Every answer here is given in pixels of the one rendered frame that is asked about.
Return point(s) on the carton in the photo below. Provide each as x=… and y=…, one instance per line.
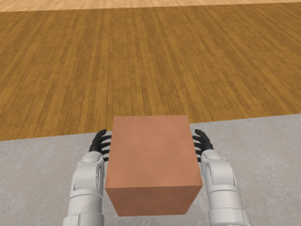
x=152, y=166

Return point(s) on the robot right hand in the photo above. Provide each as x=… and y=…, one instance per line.
x=204, y=144

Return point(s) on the robot left forearm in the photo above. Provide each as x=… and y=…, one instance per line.
x=86, y=194

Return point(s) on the robot right forearm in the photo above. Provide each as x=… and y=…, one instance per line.
x=226, y=206

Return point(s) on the robot left hand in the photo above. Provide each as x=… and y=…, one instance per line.
x=97, y=144

